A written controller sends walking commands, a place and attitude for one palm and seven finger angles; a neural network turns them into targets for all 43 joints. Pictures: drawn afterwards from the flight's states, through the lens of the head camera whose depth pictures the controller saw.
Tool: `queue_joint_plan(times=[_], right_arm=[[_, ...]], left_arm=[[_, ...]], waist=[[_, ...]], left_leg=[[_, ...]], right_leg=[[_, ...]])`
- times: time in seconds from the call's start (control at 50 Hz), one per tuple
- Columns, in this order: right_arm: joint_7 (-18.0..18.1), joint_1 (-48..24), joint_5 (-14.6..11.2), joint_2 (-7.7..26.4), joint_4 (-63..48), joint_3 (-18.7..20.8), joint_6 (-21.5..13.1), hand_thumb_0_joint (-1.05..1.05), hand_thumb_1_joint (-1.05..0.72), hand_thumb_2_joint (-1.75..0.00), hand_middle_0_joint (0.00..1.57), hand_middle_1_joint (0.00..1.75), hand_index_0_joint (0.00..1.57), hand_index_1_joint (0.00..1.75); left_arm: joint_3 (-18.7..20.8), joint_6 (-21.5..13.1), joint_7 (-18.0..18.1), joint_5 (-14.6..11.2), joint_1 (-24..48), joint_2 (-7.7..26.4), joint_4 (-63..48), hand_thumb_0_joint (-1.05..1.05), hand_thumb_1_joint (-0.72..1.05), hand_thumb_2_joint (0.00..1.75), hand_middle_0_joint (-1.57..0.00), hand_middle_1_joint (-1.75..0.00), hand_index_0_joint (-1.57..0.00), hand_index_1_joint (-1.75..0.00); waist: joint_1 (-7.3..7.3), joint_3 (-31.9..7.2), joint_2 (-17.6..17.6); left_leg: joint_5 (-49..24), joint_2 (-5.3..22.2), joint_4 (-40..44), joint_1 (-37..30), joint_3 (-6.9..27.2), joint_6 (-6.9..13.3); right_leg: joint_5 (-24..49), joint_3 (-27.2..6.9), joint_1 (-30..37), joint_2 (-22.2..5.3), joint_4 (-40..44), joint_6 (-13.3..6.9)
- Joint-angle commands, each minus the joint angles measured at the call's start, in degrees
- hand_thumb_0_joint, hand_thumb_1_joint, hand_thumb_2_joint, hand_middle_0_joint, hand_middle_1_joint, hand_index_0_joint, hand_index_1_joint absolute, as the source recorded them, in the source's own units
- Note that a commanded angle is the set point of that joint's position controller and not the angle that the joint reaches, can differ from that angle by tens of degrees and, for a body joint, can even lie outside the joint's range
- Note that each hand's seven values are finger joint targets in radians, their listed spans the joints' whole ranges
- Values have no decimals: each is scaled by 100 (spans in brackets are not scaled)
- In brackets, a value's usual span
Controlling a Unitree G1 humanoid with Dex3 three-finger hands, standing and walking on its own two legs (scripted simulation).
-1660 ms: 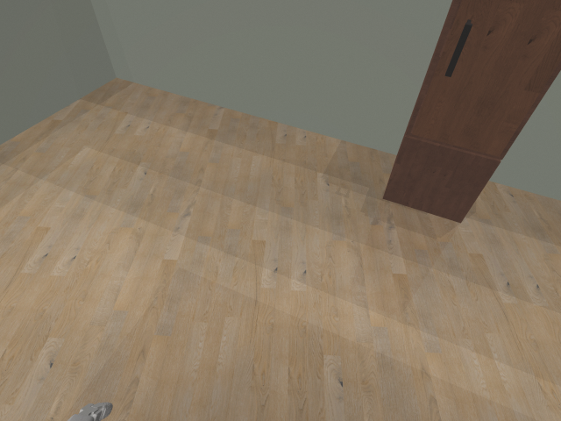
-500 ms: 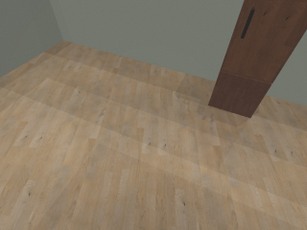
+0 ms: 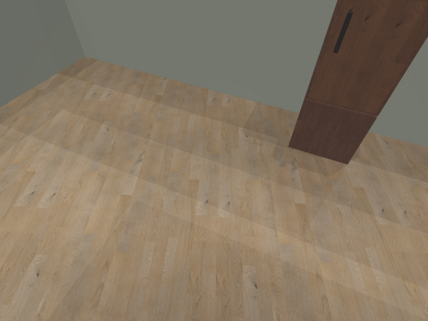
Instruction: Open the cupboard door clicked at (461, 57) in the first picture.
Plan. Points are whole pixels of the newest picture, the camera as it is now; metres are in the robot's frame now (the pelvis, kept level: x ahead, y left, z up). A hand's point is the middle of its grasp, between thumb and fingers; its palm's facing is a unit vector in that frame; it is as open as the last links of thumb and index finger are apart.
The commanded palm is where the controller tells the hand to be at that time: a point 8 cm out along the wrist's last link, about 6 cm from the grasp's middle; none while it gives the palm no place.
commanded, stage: walk to a spot facing it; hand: left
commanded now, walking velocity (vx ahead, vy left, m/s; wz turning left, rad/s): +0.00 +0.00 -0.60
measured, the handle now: (343, 31) +1.27 -0.48 +0.02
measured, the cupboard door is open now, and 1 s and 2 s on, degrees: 0 0 0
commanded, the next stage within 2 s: none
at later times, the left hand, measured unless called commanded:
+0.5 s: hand out of the picture +0.05 +0.14 -0.16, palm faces -0.18 -0.95 -0.25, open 7.4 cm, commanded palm none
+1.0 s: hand (142, 290) +0.22 +0.19 -0.20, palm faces -0.41 -0.90 -0.18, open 7.4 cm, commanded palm none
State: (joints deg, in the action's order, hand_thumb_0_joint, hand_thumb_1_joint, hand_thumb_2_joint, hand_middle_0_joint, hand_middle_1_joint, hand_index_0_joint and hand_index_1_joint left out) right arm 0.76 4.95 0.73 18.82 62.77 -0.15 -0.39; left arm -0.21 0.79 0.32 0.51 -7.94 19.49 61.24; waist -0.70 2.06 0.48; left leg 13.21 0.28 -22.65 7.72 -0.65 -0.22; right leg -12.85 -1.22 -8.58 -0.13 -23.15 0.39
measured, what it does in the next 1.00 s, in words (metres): walks ahead, turning right: left foot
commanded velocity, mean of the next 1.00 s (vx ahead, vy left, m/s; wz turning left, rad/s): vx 0.22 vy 0.00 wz -0.60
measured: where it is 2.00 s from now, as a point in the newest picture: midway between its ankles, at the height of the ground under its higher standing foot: (262, 265)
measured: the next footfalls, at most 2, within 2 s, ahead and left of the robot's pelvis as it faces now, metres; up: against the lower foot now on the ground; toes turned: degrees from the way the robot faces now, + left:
left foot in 0.90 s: +0.23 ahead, +0.05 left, +0.00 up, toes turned -23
right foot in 1.52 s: +0.35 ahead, -0.20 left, +0.00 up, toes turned -59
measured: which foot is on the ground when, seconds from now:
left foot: down 0.00-0.30, up 0.32-0.88, down 0.90-1.00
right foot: down 0.00-0.92, up 0.94-1.00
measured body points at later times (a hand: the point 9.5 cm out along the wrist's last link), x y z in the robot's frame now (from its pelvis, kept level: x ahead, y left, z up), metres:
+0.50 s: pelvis -0.01 -0.05 +0.00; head +0.02 -0.08 +0.44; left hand +0.06 +0.19 -0.14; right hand +0.00 -0.32 -0.16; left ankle +0.00 +0.11 -0.66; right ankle -0.03 -0.11 -0.74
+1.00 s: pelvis +0.14 +0.00 -0.01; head +0.17 +0.03 +0.44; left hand +0.24 +0.24 -0.18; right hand +0.14 -0.27 -0.12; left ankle +0.20 +0.07 -0.74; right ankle +0.00 -0.09 -0.68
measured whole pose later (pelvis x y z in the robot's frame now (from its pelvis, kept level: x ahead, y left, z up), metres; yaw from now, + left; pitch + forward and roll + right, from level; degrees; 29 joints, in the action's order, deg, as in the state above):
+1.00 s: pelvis +0.14 +0.00 -0.01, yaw -31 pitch +0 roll -2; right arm 0.2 9.1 1.4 9.7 50.7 0.8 -3.4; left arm 4.8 1.1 -1.1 1.3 -21.5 14.1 58.3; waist -2.6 0.4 3.1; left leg 17.4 2.8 -34.3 16.8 -6.9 2.4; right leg -25.8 -4.9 -19.2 3.2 -58.3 -0.7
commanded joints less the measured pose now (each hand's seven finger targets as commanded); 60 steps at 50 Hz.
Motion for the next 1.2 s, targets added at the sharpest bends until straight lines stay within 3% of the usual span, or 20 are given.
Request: queue_joint_plan(times=[0.0,0.08,0.14,0.22,0.24,0.26,0.28,0.3,0.32,0.36,0.42,0.76,0.84,0.86,0.88,0.9,0.92,0.98,1.04,1.18], right_arm=[[90,287,-7,624,-449,226,60,0,-90,-90,20,30,20,30],[125,306,12,807,-750,378,101,0,-90,-90,20,30,20,30],[127,328,13,799,-917,453,47,0,-90,-90,20,30,20,30],[112,-167,62,766,-1168,538,66,0,-90,-90,20,30,20,30],[107,-166,45,726,-1180,562,91,0,-90,-90,20,30,20,30],[80,-19,3,514,-1190,531,146,0,-90,-90,20,30,20,30],[49,195,-3,-19,-1374,429,156,0,-90,-90,20,30,20,30],[69,41,-12,131,-1443,439,198,0,-90,-90,20,30,20,30],[40,32,-4,156,-1412,455,212,0,-90,-90,20,30,20,30],[-20,-120,43,231,-1335,471,155,0,-90,-90,20,30,20,30],[-94,157,82,154,-1180,496,97,0,-90,-90,20,30,20,30],[-137,-542,15,-107,-1734,426,-182,0,-90,-90,20,30,20,30],[-76,394,-40,-45,-1516,463,-277,0,-90,-90,20,30,20,30],[10,1100,-43,200,-1288,516,-317,0,-90,-90,20,30,20,30],[72,1871,28,784,-1090,643,-351,0,-90,-90,20,30,20,30],[56,2262,64,1097,-1051,676,-329,0,-90,-90,20,30,20,30],[50,1916,36,1000,-1180,635,-262,0,-90,-90,20,30,20,30],[58,997,49,27,-1303,361,-343,0,-90,-90,20,30,20,30],[104,1197,8,-179,-1101,321,-466,0,-90,-90,20,30,20,30],[186,2084,-10,-356,-608,254,-535,0,-90,-90,20,30,20,30]], left_arm=[[217,74,53,30,-120,611,-475,0,90,90,-20,-30,-20,-30],[301,163,-16,45,-181,487,-791,0,90,90,-20,-30,-20,-30],[374,223,-43,47,-181,295,-991,0,90,90,-20,-30,-20,-30],[438,211,-120,53,-816,109,-999,0,90,90,-20,-30,-20,-30],[475,167,-130,59,-1102,101,-934,0,90,90,-20,-30,-20,-30],[549,74,-105,101,-1335,405,-892,0,90,90,-20,-30,-20,-30],[643,-31,-2,157,-1365,1015,-928,0,90,90,-20,-30,-20,-30],[625,7,57,52,-1510,955,-965,0,90,90,-20,-30,-20,-30],[615,19,74,51,-1290,790,-1033,0,90,90,-20,-30,-20,-30],[598,-40,42,37,-930,529,-1122,0,90,90,-20,-30,-20,-30],[553,-193,7,26,-994,347,-1054,0,90,90,-20,-30,-20,-30],[586,-358,9,117,-1705,279,-742,0,90,90,-20,-30,-20,-30],[654,-308,-2,93,-1069,375,-897,0,90,90,-20,-30,-20,-30],[637,-308,-24,71,-961,214,-966,0,90,90,-20,-30,-20,-30],[599,-295,-84,-2,-1093,-111,-1028,0,90,90,-20,-30,-20,-30],[566,-324,-122,6,-1241,-319,-1101,0,90,90,-20,-30,-20,-30],[586,-302,-128,51,-1008,-157,-1151,0,90,90,-20,-30,-20,-30],[680,-154,-269,171,-935,-184,-952,0,90,90,-20,-30,-20,-30],[640,-25,-295,155,-1274,-475,-799,0,90,90,-20,-30,-20,-30],[604,110,-266,156,-610,-608,-953,0,90,90,-20,-30,-20,-30]], waist=[[120,-207,-4],[127,-208,-547],[150,-209,-1172],[-239,-337,-980],[-366,-476,-749],[-439,-422,297],[-322,-241,2261],[-422,-336,1766],[-265,-159,1088],[-204,54,923],[-65,-173,338],[-332,80,682],[184,12,676],[474,-240,160],[740,-829,-1216],[683,-934,-2140],[590,-403,-1402],[44,657,-806],[-152,339,-884],[-35,365,-710]], left_leg=[[-1117,768,-125,-77,174,50],[-930,1266,58,-83,482,343],[-2078,2118,405,-12,879,1072],[-1850,1885,-404,427,15,691],[-1432,1697,-1006,589,-212,443],[-274,1151,-2224,1142,-635,6],[2084,241,-3713,2682,-704,-358],[2113,287,-4197,2485,67,-272],[1701,475,-4376,2585,166,-250],[952,566,-4504,2831,233,-295],[316,580,-4286,2754,149,-359],[487,373,-2164,2655,39,-386],[74,130,-754,359,-114,-268],[57,282,-250,-856,-2,-207],[1129,1590,222,-2028,1444,61],[1828,2871,979,-2014,3072,446],[2398,3009,1258,-1076,3220,639],[1848,2079,1522,593,1512,131],[-347,1615,1177,268,66,-298],[-2796,1627,847,-613,-713,-484]], right_leg=[[1672,-651,-493,-560,-210,-156],[981,-388,-1118,-144,-1166,-54],[-1707,-51,-1590,-6,-3103,104],[-1160,221,-824,-249,-2174,62],[-469,277,-336,-225,-1366,81],[588,-221,135,-551,-187,17],[2320,-2613,427,-1905,474,-425],[2026,-2848,15,-2143,758,-900],[852,-2470,-49,-2041,906,-1093],[-687,-2580,-219,-1508,1102,-890],[-638,-2089,68,-1223,1053,-891],[307,-2477,450,-1086,838,-1201],[256,-2152,-965,-695,131,-880],[301,-1832,-1576,-269,-646,-690],[-752,-1091,-2464,410,-2200,-419],[-2087,-300,-3195,605,-3765,-126],[-1873,-450,-3134,160,-4268,-115],[-586,-166,-2863,-291,-4876,-56],[189,-60,-2760,-268,-4988,55],[623,124,-3624,-260,-5043,114]])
